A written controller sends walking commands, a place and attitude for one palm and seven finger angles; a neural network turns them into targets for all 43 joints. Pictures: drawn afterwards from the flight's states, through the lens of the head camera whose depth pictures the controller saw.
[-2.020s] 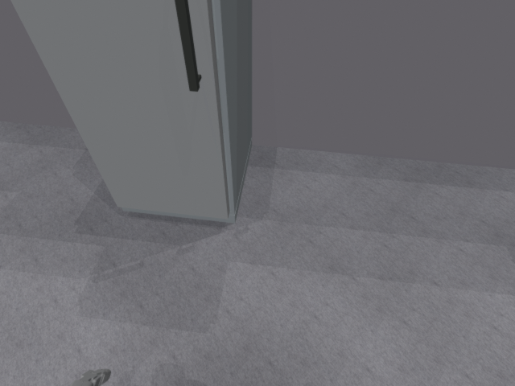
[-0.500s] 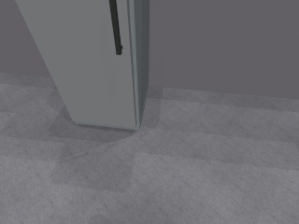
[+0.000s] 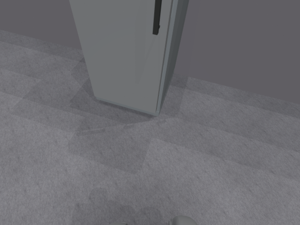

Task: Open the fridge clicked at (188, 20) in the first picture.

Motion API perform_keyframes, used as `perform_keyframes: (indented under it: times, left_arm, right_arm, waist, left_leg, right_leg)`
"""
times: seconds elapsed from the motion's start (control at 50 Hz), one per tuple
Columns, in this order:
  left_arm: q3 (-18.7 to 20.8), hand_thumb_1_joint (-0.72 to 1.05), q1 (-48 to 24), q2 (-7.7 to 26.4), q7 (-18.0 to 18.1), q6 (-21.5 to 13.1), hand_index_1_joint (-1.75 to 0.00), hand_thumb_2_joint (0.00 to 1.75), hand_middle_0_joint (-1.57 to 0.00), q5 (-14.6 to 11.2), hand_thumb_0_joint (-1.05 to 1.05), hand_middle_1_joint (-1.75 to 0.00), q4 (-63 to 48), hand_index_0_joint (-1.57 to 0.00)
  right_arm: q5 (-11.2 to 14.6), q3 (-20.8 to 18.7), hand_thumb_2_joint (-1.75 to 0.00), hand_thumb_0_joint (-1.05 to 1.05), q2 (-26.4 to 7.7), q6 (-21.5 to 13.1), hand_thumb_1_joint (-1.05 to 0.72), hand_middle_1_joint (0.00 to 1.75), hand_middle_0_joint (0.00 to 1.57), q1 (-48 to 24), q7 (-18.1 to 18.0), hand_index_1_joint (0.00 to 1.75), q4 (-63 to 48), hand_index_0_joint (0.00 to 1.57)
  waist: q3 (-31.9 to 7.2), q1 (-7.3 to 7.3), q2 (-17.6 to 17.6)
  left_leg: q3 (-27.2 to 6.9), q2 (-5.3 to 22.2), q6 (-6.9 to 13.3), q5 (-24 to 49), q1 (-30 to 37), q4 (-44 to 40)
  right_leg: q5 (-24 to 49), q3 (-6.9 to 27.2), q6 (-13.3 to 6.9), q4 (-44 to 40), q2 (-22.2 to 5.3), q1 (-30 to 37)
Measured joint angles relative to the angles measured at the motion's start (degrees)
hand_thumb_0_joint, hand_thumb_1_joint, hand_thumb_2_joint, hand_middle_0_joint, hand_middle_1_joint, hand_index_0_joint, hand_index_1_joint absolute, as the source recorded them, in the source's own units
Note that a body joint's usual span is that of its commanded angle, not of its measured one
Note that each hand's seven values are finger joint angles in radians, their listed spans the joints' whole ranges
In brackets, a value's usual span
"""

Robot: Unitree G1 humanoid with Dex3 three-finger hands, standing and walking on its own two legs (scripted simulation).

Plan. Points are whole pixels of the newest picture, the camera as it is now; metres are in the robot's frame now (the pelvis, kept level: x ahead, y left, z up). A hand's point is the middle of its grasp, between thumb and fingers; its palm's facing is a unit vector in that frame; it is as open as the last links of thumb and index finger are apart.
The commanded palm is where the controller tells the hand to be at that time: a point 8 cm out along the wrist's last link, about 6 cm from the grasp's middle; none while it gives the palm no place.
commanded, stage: walk to a spot facing it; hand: right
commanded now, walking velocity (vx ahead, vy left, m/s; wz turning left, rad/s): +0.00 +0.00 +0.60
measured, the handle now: out of the picture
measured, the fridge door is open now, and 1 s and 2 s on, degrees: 0 0 0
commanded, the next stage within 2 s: none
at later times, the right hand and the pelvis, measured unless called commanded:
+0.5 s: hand out of the picture +0.11 -0.26 -0.15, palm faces -0.21 +0.95 -0.24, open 7.3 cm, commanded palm none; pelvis -0.02 -0.06 +0.01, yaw +17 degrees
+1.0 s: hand out of the picture +0.15 -0.14 -0.14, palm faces -0.55 +0.80 -0.23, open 7.3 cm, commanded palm none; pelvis -0.03 -0.02 +0.01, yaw +35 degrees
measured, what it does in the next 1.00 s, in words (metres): steps on the spot, turning left: right foot, then left foot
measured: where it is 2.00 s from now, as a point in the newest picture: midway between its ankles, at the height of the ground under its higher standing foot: (101, 216)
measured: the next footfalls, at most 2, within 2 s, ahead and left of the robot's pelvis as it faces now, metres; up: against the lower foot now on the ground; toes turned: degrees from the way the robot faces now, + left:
right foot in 0.34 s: +0.03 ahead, -0.16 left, +0.00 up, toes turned +12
left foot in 0.76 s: -0.07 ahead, +0.09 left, +0.00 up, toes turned +33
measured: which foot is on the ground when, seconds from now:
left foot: down 0.00-0.34, up 0.36-0.74, down 0.76-1.00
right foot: up 0.00-0.32, down 0.34-0.76, up 0.78-1.00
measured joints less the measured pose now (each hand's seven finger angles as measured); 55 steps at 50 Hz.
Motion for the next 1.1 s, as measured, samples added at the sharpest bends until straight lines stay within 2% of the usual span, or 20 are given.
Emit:
perform_keyframes:
  times: [0.06,0.16,0.26,0.32,0.34,0.36,0.4,0.42,0.46,0.52,0.62,0.7,0.76,0.78,0.82,0.88,0.98,1.1]
  left_arm:
    - [0.2,0.91,0.0,-0.2,0.0,-0.3,-0.3,0.9,-0.2,0.1,0.01,-0.3,-0.5,-0.2]
    - [0.5,0.91,-0.2,-0.2,0.4,-0.6,-0.3,0.9,-0.2,0.1,0.0,-0.3,-1.3,-0.2]
    - [0.5,0.91,-0.9,-0.1,0.8,-1.1,-0.3,0.9,-0.2,-0.4,0.0,-0.3,-2.5,-0.2]
    - [0.2,0.91,-0.8,-0.4,1.1,-2.2,-0.3,0.9,-0.2,-0.8,0.0,-0.3,-3.6,-0.2]
    - [0.0,0.91,-0.3,-0.3,1.2,-2.8,-0.3,0.9,-0.2,-0.8,0.0,-0.3,-4.3,-0.2]
    - [-0.1,0.91,-0.2,-0.7,1.3,-3.2,-0.3,0.9,-0.2,-0.6,0.0,-0.3,-4.4,-0.2]
    - [-0.7,0.91,0.7,-1.4,1.2,-3.1,-0.3,0.9,-0.2,-0.2,0.0,-0.3,-4.8,-0.2]
    - [-0.9,0.91,1.2,-1.7,1.2,-3.1,-0.3,0.9,-0.2,0.1,0.0,-0.3,-4.8,-0.2]
    - [-1.3,0.91,2.3,-2.1,1.2,-2.9,-0.3,0.9,-0.2,0.4,0.0,-0.3,-4.6,-0.2]
    - [-1.5,0.91,3.5,-2.5,1.2,-3.1,-0.3,0.9,-0.2,0.5,0.0,-0.3,-4.4,-0.2]
    - [-1.2,0.91,5.0,-2.7,0.7,-3.3,-0.3,0.9,-0.21,0.7,0.0,-0.3,-3.9,-0.21]
    - [-0.5,0.91,5.9,-1.9,0.2,-3.0,-0.3,0.9,-0.21,0.8,0.0,-0.3,-3.1,-0.21]
    - [0.1,0.9,7.4,-0.8,-0.2,-2.7,-0.3,0.9,-0.21,0.6,0.0,-0.3,-2.7,-0.21]
    - [0.3,0.91,7.4,0.0,-0.3,-2.3,-0.3,0.9,-0.21,0.4,0.0,-0.3,-2.5,-0.21]
    - [0.5,0.91,6.9,1.2,0.2,-0.8,-0.3,0.9,-0.21,0.4,0.0,-0.3,-1.8,-0.2]
    - [0.7,0.91,6.3,1.8,0.1,0.2,-0.3,0.9,-0.2,0.6,0.01,-0.3,-1.2,-0.2]
    - [1.0,0.91,5.5,1.6,-1.2,-0.6,-0.3,0.9,-0.2,1.0,0.01,-0.3,-2.4,-0.2]
    - [0.8,0.91,4.1,0.6,-1.6,-2.5,-0.3,0.9,-0.2,0.6,0.01,-0.3,-4.5,-0.2]
  right_arm:
    - [0.1,-0.1,-0.9,0.0,0.7,0.0,-0.91,0.3,0.2,0.7,-0.1,0.3,0.0,0.21]
    - [0.0,-0.7,-0.9,0.0,0.4,0.0,-0.91,0.3,0.2,1.0,0.0,0.3,-0.1,0.21]
    - [-0.3,-1.7,-0.9,0.0,-1.1,0.4,-0.91,0.3,0.21,0.3,0.0,0.3,-0.6,0.21]
    - [-0.3,-2.2,-0.9,0.0,-2.5,1.0,-0.91,0.3,0.2,-0.4,-0.2,0.3,-0.9,0.21]
    - [-0.1,-2.4,-0.9,0.0,-3.0,1.2,-0.91,0.3,0.2,-0.5,-0.2,0.3,-1.2,0.21]
    - [0.0,-2.7,-0.9,0.0,-3.7,1.5,-0.91,0.3,0.2,-1.1,0.0,0.3,-1.1,0.21]
    - [-0.3,-3.5,-0.9,0.0,-4.8,2.1,-0.91,0.3,0.2,-2.0,0.4,0.3,-0.9,0.21]
    - [-0.5,-3.8,-0.9,0.0,-5.2,2.2,-0.91,0.3,0.2,-2.3,0.6,0.3,-1.0,0.2]
    - [-0.7,-4.3,-0.9,0.0,-6.0,2.1,-0.91,0.3,0.2,-2.7,1.2,0.3,-1.4,0.2]
    - [-0.5,-4.4,-0.9,0.0,-6.2,2.2,-0.91,0.3,0.2,-3.1,1.6,0.3,-1.9,0.2]
    - [-0.2,-3.8,-0.9,0.0,-5.3,3.0,-0.91,0.3,0.2,-4.4,1.9,0.3,-1.9,0.2]
    - [-0.1,-3.0,-0.9,0.0,-3.9,2.7,-0.91,0.3,0.2,-5.9,2.1,0.3,-2.1,0.2]
    - [-0.1,-2.2,-0.9,0.0,-3.4,1.3,-0.91,0.3,0.2,-6.7,2.2,0.3,-3.0,0.2]
    - [-0.2,-2.0,-0.9,0.0,-2.9,0.4,-0.91,0.3,0.2,-7.1,1.8,0.3,-3.0,0.2]
    - [0.1,-1.5,-0.9,0.0,-1.8,-0.5,-0.91,0.3,0.2,-7.7,1.0,0.3,-3.2,0.2]
    - [0.3,-1.2,-0.9,0.0,-1.0,-0.9,-0.91,0.3,0.2,-6.7,0.3,0.3,-3.3,0.2]
    - [-0.1,-0.8,-0.9,0.0,-0.7,-1.2,-0.91,0.3,0.2,-3.4,0.6,0.3,-1.5,0.21]
    - [-0.4,-1.2,-0.9,0.0,-1.5,-1.4,-0.91,0.3,0.2,0.5,1.0,0.3,0.4,0.21]
  waist:
    - [-0.5,0.08,0.9]
    - [-1.8,-0.15,2.3]
    - [-3.0,-0.73,3.3]
    - [-3.8,-0.69,4.1]
    - [-4.3,-0.3,3.9]
    - [-4.2,0.06,4.7]
    - [-3.9,0.36,5.4]
    - [-3.9,0.49,5.4]
    - [-3.7,0.4,5.4]
    - [-3.3,0.47,4.7]
    - [-2.0,1.43,3.4]
    - [-0.9,2.66,1.9]
    - [-0.9,3.38,1.0]
    - [-0.7,3.4,0.1]
    - [0.1,3.78,-1.2]
    - [-0.4,3.49,-0.7]
    - [-3.0,2.95,0.9]
    - [-5.0,0.94,3.0]
  left_leg:
    - [-1.9,-0.5,-0.1,3.3,0.7,-4.6]
    - [-5.3,-1.3,-0.5,6.5,0.5,-8.5]
    - [-8.8,-2.5,-1.6,8.2,-0.9,-9.4]
    - [-10.9,-3.3,-2.9,8.7,-2.5,-8.4]
    - [-11.2,-3.9,-3.5,8.3,-3.5,-7.2]
    - [-11.3,-3.9,-3.8,4.4,-4.9,-3.8]
    - [-8.4,-3.5,-5.0,-4.2,-8.8,8.0]
    - [-6.7,-3.1,-5.6,-5.5,-10.5,14.3]
    - [-4.3,-1.6,-6.6,-5.1,-12.8,24.2]
    - [-2.0,1.2,-7.6,-4.6,-12.7,28.5]
    - [0.3,4.7,-8.0,-6.1,-8.4,20.5]
    - [2.3,5.3,-6.9,-7.3,-3.4,10.3]
    - [3.6,4.8,-5.0,-0.6,2.4,-1.9]
    - [3.6,4.0,-4.1,-0.9,2.1,-2.0]
    - [3.2,2.9,-3.0,-2.0,1.2,-0.2]
    - [1.6,2.1,-2.5,-0.8,2.7,-2.8]
    - [-1.4,1.4,-2.2,1.5,5.1,-8.0]
    - [-5.6,0.8,-3.2,1.2,6.4,-9.3]
  right_leg:
    - [2.9,0.6,0.8,1.9,0.4,-2.0]
    - [2.8,1.1,1.4,-3.1,0.8,-0.6]
    - [0.7,1.6,0.7,-12.9,1.8,3.8]
    - [3.0,1.4,-0.3,-24.2,2.8,8.5]
    - [4.7,1.6,-1.1,-29.2,2.6,10.5]
    - [6.7,1.1,-1.9,-29.9,2.8,10.6]
    - [7.1,-0.3,-2.9,-29.4,2.5,11.1]
    - [7.1,-0.9,-3.1,-29.8,2.1,11.7]
    - [7.5,-2.2,-3.3,-31.3,1.3,13.1]
    - [8.0,-4.2,-3.4,-32.5,0.1,14.5]
    - [7.4,-8.0,-3.0,-32.2,-1.9,15.2]
    - [5.8,-11.1,-1.8,-29.4,-4.1,14.2]
    - [3.1,-12.6,-0.3,-23.6,-6.1,11.7]
    - [0.1,-11.3,0.4,-18.5,-6.9,9.4]
    - [-5.0,-6.3,1.0,-7.0,-5.8,4.5]
    - [-3.0,-3.4,1.7,1.9,-4.2,-0.2]
    - [2.7,-3.0,2.3,-1.4,-3.4,-2.3]
    - [2.8,-2.7,1.6,-16.2,-1.0,2.3]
